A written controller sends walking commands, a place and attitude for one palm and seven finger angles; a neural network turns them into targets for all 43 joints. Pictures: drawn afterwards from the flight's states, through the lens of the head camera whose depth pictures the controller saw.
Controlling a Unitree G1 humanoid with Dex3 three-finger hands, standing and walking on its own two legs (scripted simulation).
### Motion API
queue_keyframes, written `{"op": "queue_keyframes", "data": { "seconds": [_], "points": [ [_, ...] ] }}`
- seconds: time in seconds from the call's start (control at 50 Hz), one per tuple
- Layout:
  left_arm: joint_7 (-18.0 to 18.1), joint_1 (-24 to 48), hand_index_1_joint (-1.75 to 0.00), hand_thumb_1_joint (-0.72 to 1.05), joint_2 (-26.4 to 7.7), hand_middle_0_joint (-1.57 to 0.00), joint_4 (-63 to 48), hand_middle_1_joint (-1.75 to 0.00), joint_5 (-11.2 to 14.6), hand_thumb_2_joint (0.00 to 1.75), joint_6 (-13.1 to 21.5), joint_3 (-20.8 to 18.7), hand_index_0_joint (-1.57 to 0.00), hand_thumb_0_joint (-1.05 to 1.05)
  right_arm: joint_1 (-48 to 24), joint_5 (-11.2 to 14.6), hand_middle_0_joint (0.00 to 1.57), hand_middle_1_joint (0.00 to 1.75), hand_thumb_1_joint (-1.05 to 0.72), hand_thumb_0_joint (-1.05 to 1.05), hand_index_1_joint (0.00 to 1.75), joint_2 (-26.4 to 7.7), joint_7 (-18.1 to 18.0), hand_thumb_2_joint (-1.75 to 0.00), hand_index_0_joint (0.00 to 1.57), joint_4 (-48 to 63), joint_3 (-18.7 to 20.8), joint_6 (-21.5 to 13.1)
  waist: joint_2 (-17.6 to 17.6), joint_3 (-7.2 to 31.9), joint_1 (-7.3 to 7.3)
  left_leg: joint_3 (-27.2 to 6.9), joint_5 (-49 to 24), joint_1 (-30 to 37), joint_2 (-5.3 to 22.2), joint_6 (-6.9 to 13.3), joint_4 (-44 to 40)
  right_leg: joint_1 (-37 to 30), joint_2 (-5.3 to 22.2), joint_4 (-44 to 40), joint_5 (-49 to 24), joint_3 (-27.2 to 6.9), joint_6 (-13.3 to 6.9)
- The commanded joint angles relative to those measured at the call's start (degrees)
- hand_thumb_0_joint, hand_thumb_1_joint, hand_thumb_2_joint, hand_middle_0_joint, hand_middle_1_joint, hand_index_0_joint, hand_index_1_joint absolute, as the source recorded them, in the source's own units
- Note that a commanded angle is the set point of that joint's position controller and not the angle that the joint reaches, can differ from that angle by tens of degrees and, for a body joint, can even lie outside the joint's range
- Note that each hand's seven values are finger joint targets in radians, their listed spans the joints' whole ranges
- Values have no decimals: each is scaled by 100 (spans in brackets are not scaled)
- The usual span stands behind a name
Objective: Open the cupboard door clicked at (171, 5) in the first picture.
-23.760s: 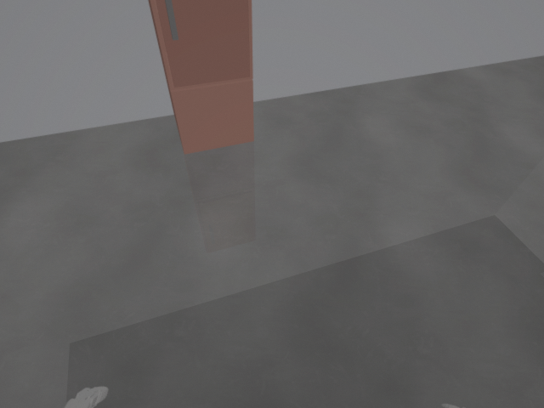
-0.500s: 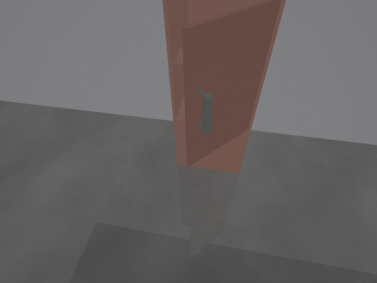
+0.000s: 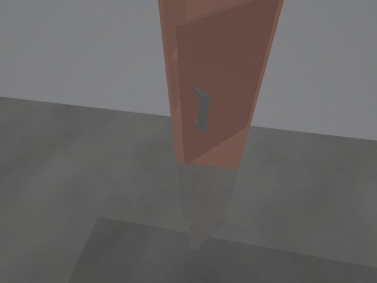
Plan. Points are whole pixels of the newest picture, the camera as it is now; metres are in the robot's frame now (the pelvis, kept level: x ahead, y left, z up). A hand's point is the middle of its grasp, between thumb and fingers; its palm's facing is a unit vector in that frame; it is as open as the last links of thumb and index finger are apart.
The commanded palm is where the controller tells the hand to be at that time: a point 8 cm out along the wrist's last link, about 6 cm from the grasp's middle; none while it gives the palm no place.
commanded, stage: look to check the result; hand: left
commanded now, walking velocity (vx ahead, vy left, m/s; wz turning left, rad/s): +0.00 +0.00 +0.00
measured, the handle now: (199, 110) +0.63 +0.01 -0.04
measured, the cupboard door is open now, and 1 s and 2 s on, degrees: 47 47 47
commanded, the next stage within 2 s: walk to a spot facing it in 0.06 s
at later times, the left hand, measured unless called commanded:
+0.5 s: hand out of the picture +0.07 +0.19 -0.18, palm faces -0.09 -0.96 -0.26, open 7.4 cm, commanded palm none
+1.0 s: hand out of the picture +0.10 +0.14 -0.18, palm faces -0.32 -0.91 -0.27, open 7.4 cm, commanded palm none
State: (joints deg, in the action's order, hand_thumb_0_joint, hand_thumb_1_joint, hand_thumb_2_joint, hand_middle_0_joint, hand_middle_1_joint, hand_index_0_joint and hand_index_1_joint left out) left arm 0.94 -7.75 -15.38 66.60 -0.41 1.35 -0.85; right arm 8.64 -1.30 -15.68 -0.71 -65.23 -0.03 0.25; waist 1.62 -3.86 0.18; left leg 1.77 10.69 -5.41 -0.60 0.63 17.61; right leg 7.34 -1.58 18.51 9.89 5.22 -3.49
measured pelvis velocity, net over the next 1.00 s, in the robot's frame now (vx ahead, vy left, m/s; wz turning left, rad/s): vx -0.02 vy -0.04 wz -0.40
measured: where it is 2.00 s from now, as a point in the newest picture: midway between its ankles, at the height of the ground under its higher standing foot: outside the picture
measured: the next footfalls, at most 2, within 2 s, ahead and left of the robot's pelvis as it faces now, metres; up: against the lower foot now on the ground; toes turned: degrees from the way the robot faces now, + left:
left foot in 1.08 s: +0.08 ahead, +0.09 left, +0.00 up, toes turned -26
right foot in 1.34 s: -0.04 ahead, -0.19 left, +0.00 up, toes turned -35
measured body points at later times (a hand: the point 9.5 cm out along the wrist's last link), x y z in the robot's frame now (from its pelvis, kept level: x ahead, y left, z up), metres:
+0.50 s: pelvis +0.00 -0.01 -0.01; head +0.03 -0.02 +0.44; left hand +0.08 +0.24 -0.16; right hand +0.01 -0.26 -0.17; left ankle -0.01 +0.11 -0.75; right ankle +0.01 -0.08 -0.75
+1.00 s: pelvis -0.02 -0.04 -0.01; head +0.04 -0.07 +0.44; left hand +0.12 +0.19 -0.16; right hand +0.01 -0.32 -0.15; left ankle +0.02 +0.11 -0.71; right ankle -0.03 -0.14 -0.75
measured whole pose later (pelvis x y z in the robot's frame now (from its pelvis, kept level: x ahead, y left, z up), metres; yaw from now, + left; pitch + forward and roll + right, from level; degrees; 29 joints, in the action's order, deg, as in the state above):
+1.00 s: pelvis -0.02 -0.04 -0.01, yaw -23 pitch +2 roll +2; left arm 0.7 -11.7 -12.9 54.7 -1.4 -2.3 -4.3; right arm 3.9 -0.3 -12.6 -1.6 -51.2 3.3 2.1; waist -2.2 -6.8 1.9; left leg 1.0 26.0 -22.1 1.4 -2.8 47.3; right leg 18.2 -3.6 30.0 13.0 -8.7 -2.3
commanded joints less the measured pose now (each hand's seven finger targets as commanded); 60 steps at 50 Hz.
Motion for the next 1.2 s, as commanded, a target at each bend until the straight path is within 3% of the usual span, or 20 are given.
{"op": "queue_keyframes", "data": {
  "seconds": [0.0, 0.42, 0.5, 0.54, 0.56, 0.68, 0.7, 0.72, 0.74, 0.76, 0.8, 0.88, 1.0, 1.02, 1.04, 1.06, 1.08, 1.1, 1.12, 1.18],
  "points": [
    [48, 120, -30, 90, -1078, -20, -292, -30, -15, 90, 98, -188, -20, 0, 33, 20, 20, 30, -90, 0, 30, -919, -64, -90, 20, 231, 161, -106, -150, 394, -51, -600, -716, -79, 730, 100, -237, -210, 958, -402, -831, -924, 10],
    [29, -95, -30, 90, -828, -20, -870, -30, -68, 90, -292, -407, -20, 0, 592, 34, 20, 30, -90, 0, 30, -468, -200, -90, 20, 718, 325, 155, -333, 353, -143, 228, 165, -237, 766, -36, 969, 640, 961, 187, -1314, -1833, -169],
    [-66, 21, -30, 90, -553, -20, -1196, -30, -67, 90, -339, -418, -20, 0, 696, -29, 20, 30, -90, 0, 30, -678, -238, -90, 20, 880, 421, 104, 523, 228, -175, -523, 42, -38, 1635, 373, 228, 1476, 228, 1442, -598, -1250, 78],
    [-117, 91, -30, 90, -442, -20, -1349, -30, -73, 90, -400, -454, -20, 0, 723, -69, 20, 30, -90, 0, 30, -780, -264, -90, 20, 948, 462, 31, 1132, 235, -136, -1127, -1027, -33, 2571, 1022, -319, 1947, -6, 3473, 1886, -701, 232],
    [-134, 83, -30, 90, -428, -20, -1401, -30, -81, 90, -436, -489, -20, 0, 723, -86, 20, 30, -90, 0, 30, -726, -278, -90, 20, 978, 435, 2, 881, 227, -78, -1043, -1455, 6, 2622, 1139, -233, 2131, 115, 3969, 2121, -836, 263],
    [-211, -556, -30, 90, -195, -20, -1375, -30, -80, 90, -381, -506, -20, 0, 349, -82, 20, 30, -90, 0, 30, -805, -226, -90, 20, 1172, 517, 18, 381, 447, 242, 456, -1570, -521, 1890, 351, 1238, 546, 227, 1695, 810, -264, 255],
    [-171, -941, -30, 90, -482, -20, -1276, -30, -107, 90, -322, -580, -20, 0, 246, -15, 20, 30, -90, 0, 30, -710, -210, -90, 20, 1254, 529, 52, -511, 550, 427, 746, -607, -1015, 1357, 2, 2261, -44, 499, 598, -615, -898, 110],
    [-44, -1109, -30, 90, -1231, -20, -1271, -30, -174, 90, -244, -719, -20, 0, 201, 67, 20, 30, -90, 0, 30, -249, -158, -90, 20, 1546, 471, 72, -2412, 553, 435, 998, 2150, -2454, 414, -392, 3658, -555, 2051, -112, -2140, -3321, -516],
    [11, -1278, -30, 90, -1304, -20, -1248, -30, -64, 90, -261, -736, -20, 0, -50, 64, 20, 30, -90, 0, 30, -358, -151, -90, 20, 1582, 475, 149, -1907, 452, 621, 147, 2702, -2575, 378, -343, 4594, -338, 2257, -76, -2505, -3594, -964],
    [27, -992, -30, 90, -1266, -20, -1329, -30, -55, 90, -277, -703, -20, 0, 13, 95, 20, 30, -90, 0, 30, -321, -105, -90, 20, 1573, 483, 173, -1485, 256, 388, -101, 2410, -2639, 561, -307, 4901, 93, 2160, -133, -1162, -3300, -1136],
    [58, -371, -30, 90, -944, -20, -1569, -30, -124, 90, -282, -675, -20, 0, -96, 62, 20, 30, -90, 0, 30, -254, -96, -90, 20, 1556, 493, 167, -1232, 234, 116, -253, 1844, -2618, 549, -337, 4824, 449, 1606, 8, -834, -3109, -941],
    [73, -544, -30, 90, -938, -20, -1570, -30, -128, 90, -236, -663, -20, 0, -146, 104, 20, 30, -90, 0, 30, -37, -114, -90, 20, 1604, 432, 121, -678, 789, 137, -141, 1681, -2044, 343, -396, 3595, 83, 1382, 414, -2232, -2866, -905],
    [0, -276, -30, 90, -903, -20, -1664, -30, -81, 90, -313, -657, -20, 0, 328, 157, 20, 30, -90, 0, 30, -156, -188, -90, 20, 1583, 447, 39, -987, 857, -159, -106, 615, -601, 111, -307, 1296, 715, 930, 730, -1823, -2906, -388],
    [-11, -173, -30, 90, -725, -20, -1714, -30, -60, 90, -321, -610, -20, 0, 514, 140, 20, 30, -90, 0, 30, -338, -214, -90, 20, 1535, 488, -9, -633, 882, -273, -369, 314, 233, 450, -222, 549, 1424, 603, 1041, -1196, -2624, -99],
    [-68, -204, -30, 90, -378, -20, -1854, -30, 9, 90, -344, -540, -20, 0, 621, 45, 20, 30, -90, 0, 30, -880, -248, -90, 20, 1546, 569, -78, 918, 845, -315, -1797, 134, 837, 1791, 223, -137, 2505, -161, 1977, 570, -1817, 265],
    [-129, 26, -30, 90, -403, -20, -1990, -30, -13, 90, -341, -508, -20, 0, 666, -27, 20, 30, -90, 0, 30, -1202, -269, -90, 20, 1612, 619, -64, 1575, 540, -360, -2634, -656, 436, 2912, 859, -403, 2867, -261, 3421, 2521, -945, 526],
    [-166, 157, -30, 90, -588, -20, -2037, -30, -63, 90, -347, -552, -20, 0, 542, -74, 20, 30, -90, 0, 30, -1137, -280, -90, 20, 1689, 581, -41, 875, 337, -327, -2433, -1027, -218, 2961, 1183, -239, 2690, 28, 4298, 2437, -1099, 573],
    [-229, -180, -30, 90, -450, -20, -2148, -30, -78, 90, -306, -586, -20, 0, 34, -98, 20, 30, -90, 0, 30, -1099, -291, -90, 20, 1957, 536, -33, 517, 259, 31, -1818, -991, -802, 2769, 1162, -117, 2420, 216, 4399, 2261, -839, 637],
    [-236, -118, -30, 90, -451, -20, -1961, -30, -145, 90, -370, -596, -20, 0, -38, -137, 20, 30, -90, 0, 30, -865, -250, -90, 20, 1891, 506, -86, 1190, 326, 43, -1523, -1896, -572, 2271, 973, 67, 2549, 89, 4572, 2081, -774, 644],
    [-322, -142, -30, 90, -327, -20, -2020, -30, -69, 90, -404, -517, -20, 0, -29, -132, 20, 30, -90, 0, 30, -805, -233, -90, 20, 1924, 487, -43, 1441, 492, 62, -198, -2631, -419, 1721, 552, 622, 1976, 185, 3675, 1876, -345, 606]
  ]
}}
